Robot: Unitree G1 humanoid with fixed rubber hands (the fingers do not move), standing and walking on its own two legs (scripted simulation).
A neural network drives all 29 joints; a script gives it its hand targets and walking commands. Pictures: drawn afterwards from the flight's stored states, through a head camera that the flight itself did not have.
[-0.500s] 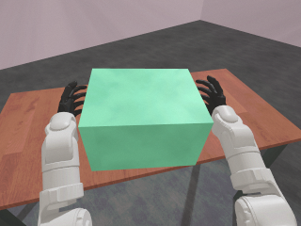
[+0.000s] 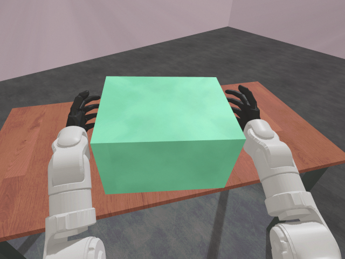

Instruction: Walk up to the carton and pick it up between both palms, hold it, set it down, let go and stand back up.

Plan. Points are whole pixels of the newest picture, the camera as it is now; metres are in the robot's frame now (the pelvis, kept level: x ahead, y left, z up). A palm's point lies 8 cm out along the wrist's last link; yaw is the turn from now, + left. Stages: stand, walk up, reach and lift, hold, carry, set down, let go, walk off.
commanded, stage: hold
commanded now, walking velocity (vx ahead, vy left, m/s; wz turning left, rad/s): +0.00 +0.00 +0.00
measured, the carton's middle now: (164, 131) +0.38 +0.02 +0.14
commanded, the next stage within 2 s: set down in 0.08 s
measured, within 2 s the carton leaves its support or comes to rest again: neither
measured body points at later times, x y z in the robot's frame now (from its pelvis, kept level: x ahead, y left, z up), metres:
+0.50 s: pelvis +0.01 +0.00 +0.00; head -0.04 +0.02 +0.45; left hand +0.37 +0.21 +0.18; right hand +0.38 -0.17 +0.17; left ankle +0.03 +0.12 -0.75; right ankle -0.01 -0.12 -0.75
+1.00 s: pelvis +0.02 +0.00 +0.00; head +0.00 +0.02 +0.45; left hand +0.39 +0.20 +0.14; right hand +0.40 -0.17 +0.13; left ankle +0.03 +0.12 -0.75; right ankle -0.01 -0.12 -0.75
